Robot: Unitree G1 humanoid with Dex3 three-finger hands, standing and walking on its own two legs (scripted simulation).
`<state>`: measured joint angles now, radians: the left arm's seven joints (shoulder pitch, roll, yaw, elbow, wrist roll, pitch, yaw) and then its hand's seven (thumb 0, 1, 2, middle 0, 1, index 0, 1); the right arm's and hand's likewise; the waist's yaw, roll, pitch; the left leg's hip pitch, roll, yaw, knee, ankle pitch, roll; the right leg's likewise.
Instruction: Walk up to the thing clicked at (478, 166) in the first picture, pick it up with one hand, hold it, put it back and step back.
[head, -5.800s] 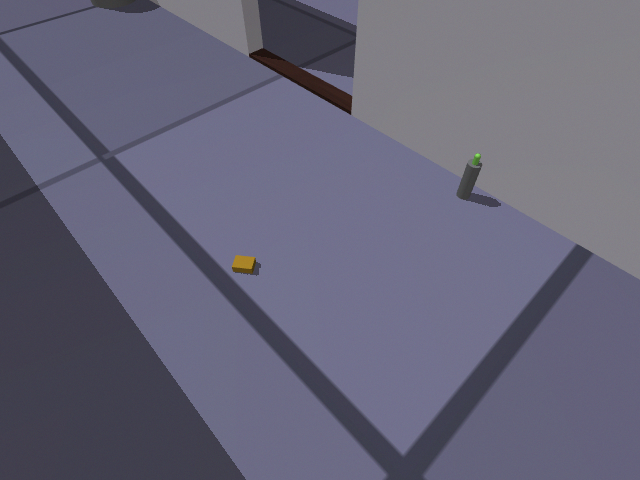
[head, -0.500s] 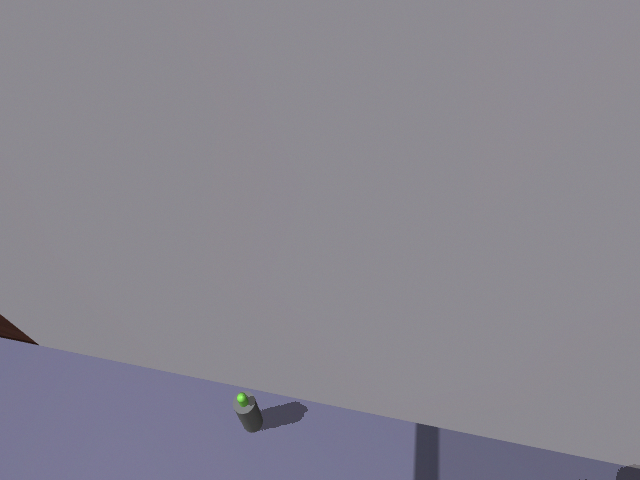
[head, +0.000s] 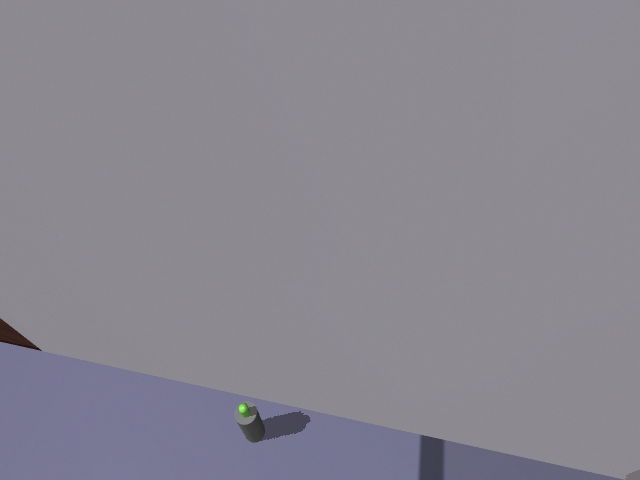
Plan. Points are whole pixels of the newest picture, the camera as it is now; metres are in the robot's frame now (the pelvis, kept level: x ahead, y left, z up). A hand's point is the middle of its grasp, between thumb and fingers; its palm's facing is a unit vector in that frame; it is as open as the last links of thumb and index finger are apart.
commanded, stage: stand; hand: left
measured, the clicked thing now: (249, 420) +0.37 +0.21 -0.67
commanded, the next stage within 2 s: go down in 1.60 s
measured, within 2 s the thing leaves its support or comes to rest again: neither
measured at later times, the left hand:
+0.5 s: hand out of the picture +0.09 +0.24 -0.16, palm faces -0.02 -0.94 -0.34, open 7.4 cm
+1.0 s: hand out of the picture +0.08 +0.25 -0.15, palm faces -0.01 -0.94 -0.35, open 7.4 cm
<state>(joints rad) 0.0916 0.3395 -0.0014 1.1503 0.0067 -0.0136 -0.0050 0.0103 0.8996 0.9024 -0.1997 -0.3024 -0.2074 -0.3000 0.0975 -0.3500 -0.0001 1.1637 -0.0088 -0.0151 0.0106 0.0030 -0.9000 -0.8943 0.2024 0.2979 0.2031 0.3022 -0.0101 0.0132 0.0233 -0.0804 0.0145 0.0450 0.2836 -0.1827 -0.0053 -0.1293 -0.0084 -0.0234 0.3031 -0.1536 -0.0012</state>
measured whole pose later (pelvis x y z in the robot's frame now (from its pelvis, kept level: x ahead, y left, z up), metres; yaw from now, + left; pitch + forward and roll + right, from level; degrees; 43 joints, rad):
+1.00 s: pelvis +0.00 -0.01 +0.00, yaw +0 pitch -2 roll +0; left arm 0.10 0.34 0.00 1.15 0.01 -0.01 0.00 0.01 0.90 0.90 -0.20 -0.30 -0.21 -0.30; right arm 0.11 -0.35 0.01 1.14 -0.01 -0.01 0.01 0.00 -0.90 -0.89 0.20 0.30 0.20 0.30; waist 0.00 0.01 0.03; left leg -0.06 0.02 0.03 0.28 -0.18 -0.02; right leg -0.11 0.00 -0.04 0.29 -0.16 -0.01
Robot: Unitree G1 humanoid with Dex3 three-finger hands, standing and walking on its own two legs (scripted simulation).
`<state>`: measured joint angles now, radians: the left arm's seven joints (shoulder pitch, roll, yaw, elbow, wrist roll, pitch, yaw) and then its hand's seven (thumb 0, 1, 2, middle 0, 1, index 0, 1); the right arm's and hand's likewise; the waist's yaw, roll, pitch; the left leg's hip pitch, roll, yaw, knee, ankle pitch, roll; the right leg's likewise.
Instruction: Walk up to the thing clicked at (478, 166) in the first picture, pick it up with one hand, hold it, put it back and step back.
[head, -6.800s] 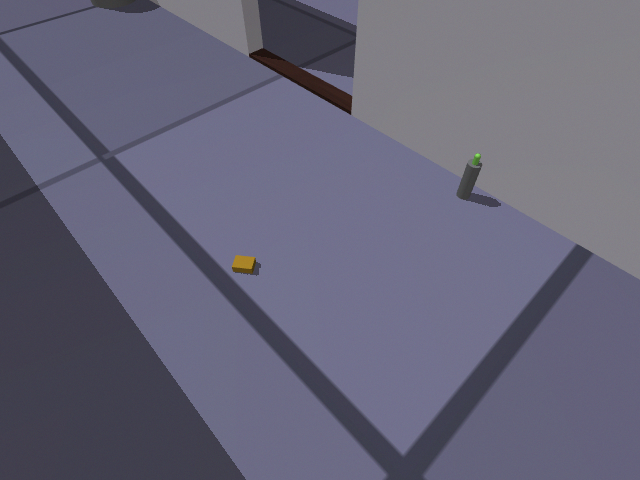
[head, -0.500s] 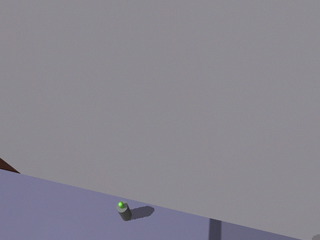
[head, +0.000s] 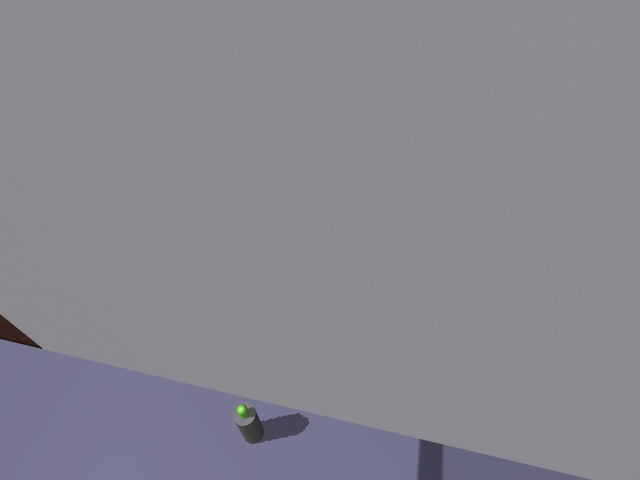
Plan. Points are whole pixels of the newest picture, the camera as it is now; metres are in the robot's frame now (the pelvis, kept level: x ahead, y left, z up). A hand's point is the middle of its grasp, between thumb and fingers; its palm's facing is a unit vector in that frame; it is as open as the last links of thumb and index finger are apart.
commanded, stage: stand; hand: left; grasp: from the side
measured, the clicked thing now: (248, 421) +0.37 +0.21 -0.67
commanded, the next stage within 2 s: go down in 0.60 s
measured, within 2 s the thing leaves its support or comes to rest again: neither
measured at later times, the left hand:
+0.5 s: hand out of the picture +0.07 +0.25 -0.15, palm faces -0.02 -0.94 -0.35, open 7.4 cm
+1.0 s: hand (146, 475) +0.16 +0.26 -0.16, palm faces +0.05 -0.94 -0.33, open 12.2 cm
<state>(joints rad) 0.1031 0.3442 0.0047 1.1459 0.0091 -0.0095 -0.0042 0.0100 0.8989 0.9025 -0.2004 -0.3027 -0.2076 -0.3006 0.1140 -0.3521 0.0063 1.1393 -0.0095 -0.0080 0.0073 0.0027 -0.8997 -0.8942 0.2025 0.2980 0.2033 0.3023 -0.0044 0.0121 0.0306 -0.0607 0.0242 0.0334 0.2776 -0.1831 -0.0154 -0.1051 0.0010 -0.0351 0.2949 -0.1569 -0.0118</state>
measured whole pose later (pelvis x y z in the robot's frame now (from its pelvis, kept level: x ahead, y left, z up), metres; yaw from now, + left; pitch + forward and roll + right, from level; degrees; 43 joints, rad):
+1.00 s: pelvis -0.01 +0.00 -0.02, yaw +1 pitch +8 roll +0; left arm -0.03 0.34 0.18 0.98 0.06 0.03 -0.04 0.01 0.35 0.37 -0.07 -0.10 -0.08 -0.09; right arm 0.23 -0.25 -0.01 0.79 0.03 -0.04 -0.03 0.00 -0.97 -0.91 0.20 0.30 0.20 0.30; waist -0.03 -0.01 -0.01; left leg -0.43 0.02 0.02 0.61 -0.31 -0.01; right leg -0.46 -0.01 -0.05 0.61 -0.28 -0.02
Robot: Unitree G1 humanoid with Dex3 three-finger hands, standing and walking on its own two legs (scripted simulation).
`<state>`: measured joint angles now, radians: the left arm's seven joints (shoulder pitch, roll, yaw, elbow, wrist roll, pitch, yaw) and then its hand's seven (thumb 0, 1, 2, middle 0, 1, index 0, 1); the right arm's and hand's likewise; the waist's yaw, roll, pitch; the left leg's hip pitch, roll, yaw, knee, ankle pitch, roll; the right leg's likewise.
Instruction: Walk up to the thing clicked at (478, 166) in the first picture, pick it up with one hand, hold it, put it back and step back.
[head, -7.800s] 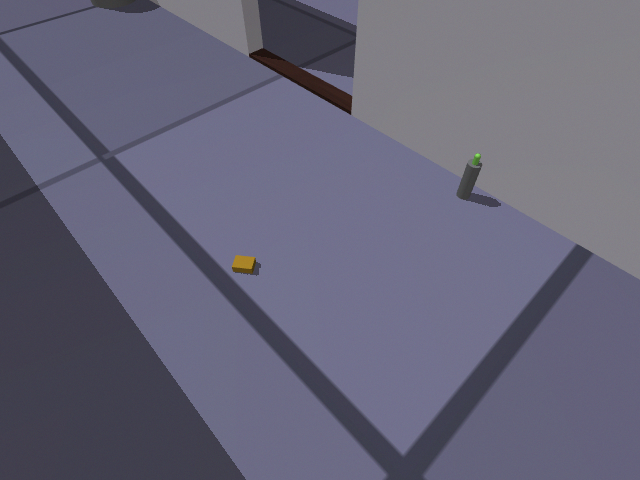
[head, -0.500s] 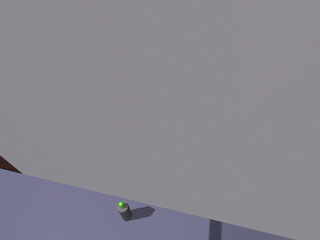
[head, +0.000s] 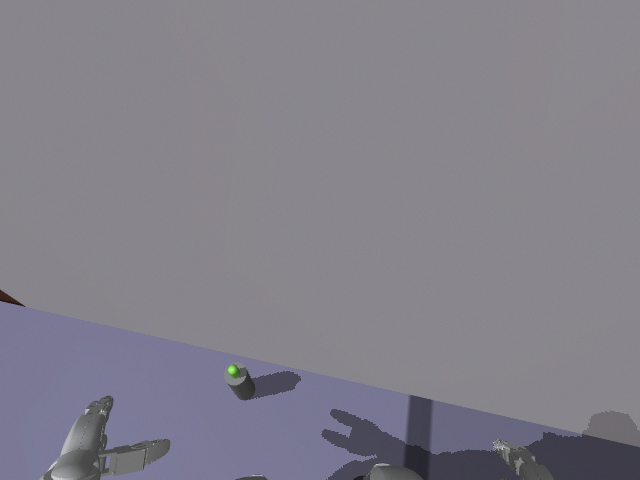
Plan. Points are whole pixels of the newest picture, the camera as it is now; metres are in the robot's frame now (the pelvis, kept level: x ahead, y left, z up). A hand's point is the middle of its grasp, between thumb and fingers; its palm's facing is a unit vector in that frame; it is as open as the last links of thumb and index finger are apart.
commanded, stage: go down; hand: left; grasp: from the side
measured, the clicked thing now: (239, 380) +0.38 +0.21 -0.65
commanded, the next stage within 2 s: none
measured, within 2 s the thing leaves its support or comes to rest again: neither
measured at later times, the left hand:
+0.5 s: hand (124, 464) +0.16 +0.28 -0.17, palm faces +0.04 -0.94 -0.33, open 17.1 cm
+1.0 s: hand (118, 464) +0.16 +0.30 -0.20, palm faces +0.10 -0.95 -0.29, open 17.0 cm
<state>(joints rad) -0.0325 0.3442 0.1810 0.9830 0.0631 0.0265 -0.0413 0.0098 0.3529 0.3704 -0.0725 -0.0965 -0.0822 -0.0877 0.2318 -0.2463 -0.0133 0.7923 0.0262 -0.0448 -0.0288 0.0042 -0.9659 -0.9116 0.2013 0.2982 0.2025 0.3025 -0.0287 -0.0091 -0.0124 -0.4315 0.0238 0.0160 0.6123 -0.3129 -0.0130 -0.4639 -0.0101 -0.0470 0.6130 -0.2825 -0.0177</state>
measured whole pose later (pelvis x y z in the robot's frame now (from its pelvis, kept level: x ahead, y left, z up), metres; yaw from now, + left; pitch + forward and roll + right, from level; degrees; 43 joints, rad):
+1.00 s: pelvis -0.02 +0.01 -0.10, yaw +1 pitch +20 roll -2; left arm 0.21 0.39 0.30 0.45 -0.03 0.13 -0.15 0.00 -0.45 0.09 -0.07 -0.07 -0.07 -0.07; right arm 0.23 -0.26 0.00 0.55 0.01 -0.22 -0.07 0.01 -0.91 -0.90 0.20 0.30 0.20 0.30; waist -0.04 0.00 -0.15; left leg -1.06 0.02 -0.03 1.28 -0.58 0.00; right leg -1.05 -0.03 -0.08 1.23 -0.53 -0.01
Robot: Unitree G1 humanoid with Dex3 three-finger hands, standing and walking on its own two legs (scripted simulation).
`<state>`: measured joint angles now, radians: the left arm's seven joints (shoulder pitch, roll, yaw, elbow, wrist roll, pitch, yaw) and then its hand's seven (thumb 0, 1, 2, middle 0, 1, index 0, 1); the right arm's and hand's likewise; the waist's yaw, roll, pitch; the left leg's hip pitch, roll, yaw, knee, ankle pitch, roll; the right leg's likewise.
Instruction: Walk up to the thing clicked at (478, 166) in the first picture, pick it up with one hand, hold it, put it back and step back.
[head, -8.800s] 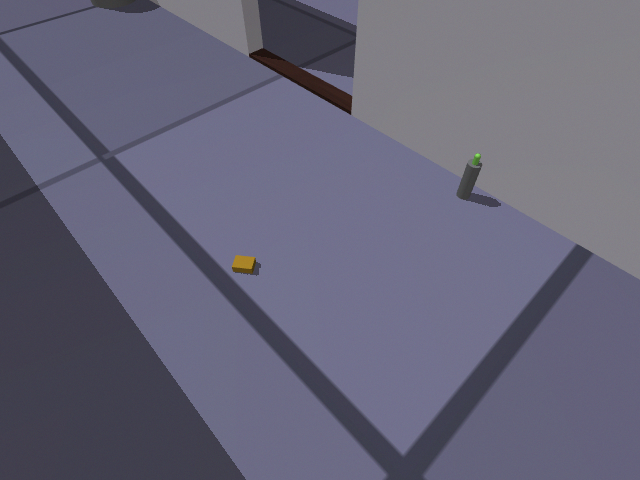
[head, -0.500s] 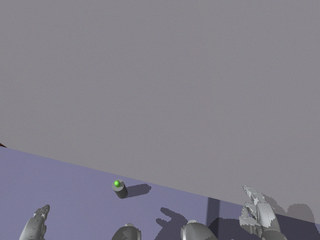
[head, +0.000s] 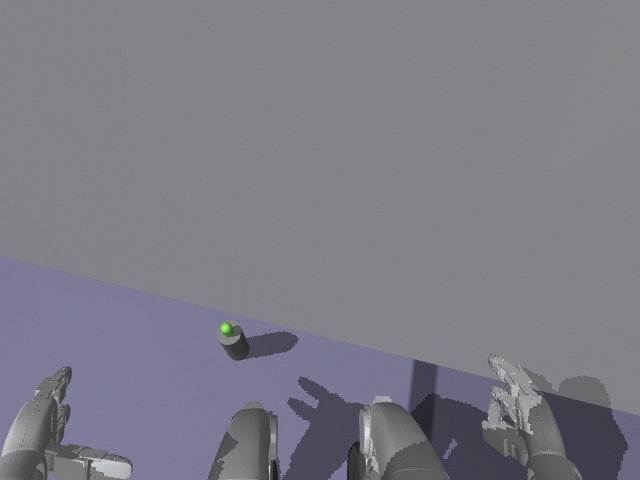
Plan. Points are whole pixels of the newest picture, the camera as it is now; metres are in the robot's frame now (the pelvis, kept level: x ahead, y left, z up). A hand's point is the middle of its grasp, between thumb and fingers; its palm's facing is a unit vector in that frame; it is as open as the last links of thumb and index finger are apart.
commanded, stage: go down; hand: left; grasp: from the side
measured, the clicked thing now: (232, 339) +0.40 +0.19 -0.55
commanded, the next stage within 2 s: approach in 1.70 s
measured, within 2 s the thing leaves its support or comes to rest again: neither
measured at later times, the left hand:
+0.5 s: hand (98, 358) +0.29 +0.33 -0.18, palm faces +0.09 -0.98 -0.18, open 17.4 cm
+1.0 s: hand (103, 340) +0.33 +0.35 -0.23, palm faces +0.05 -0.99 -0.13, open 17.6 cm
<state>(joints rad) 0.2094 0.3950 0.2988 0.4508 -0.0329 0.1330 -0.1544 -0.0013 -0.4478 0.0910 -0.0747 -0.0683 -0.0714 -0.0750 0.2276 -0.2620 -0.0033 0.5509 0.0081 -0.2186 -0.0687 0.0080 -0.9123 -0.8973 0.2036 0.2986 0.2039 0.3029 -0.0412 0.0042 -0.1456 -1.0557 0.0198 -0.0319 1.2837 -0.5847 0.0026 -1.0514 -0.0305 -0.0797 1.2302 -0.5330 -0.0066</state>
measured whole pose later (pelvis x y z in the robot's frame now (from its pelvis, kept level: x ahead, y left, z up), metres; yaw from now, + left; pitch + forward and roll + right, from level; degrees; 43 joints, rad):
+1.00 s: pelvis -0.06 +0.00 -0.20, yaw -3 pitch +34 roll -5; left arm -0.49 0.74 0.67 1.02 -0.14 -0.36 -0.64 -0.01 -0.57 0.04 -0.07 -0.06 -0.06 -0.06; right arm 0.13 -0.35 0.06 0.66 -0.02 -0.19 -0.03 0.01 -0.91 -0.90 0.20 0.30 0.20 0.30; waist -0.08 -0.01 -0.16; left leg -1.91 0.01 -0.06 2.01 -0.70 0.01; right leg -1.90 -0.05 -0.09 1.94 -0.63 -0.02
